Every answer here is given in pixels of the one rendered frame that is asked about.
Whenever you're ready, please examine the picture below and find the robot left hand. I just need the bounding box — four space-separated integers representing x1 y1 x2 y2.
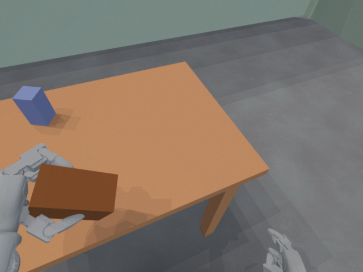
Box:
0 143 85 243

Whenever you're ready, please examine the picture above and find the table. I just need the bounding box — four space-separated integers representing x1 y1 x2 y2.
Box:
0 62 269 272

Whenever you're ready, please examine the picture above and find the sponge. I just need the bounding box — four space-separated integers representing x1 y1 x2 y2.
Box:
28 164 118 220

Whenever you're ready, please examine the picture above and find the robot right hand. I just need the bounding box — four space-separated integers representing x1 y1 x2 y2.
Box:
263 228 307 272

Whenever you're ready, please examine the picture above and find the left robot forearm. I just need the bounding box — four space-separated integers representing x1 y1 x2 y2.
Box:
0 232 22 272

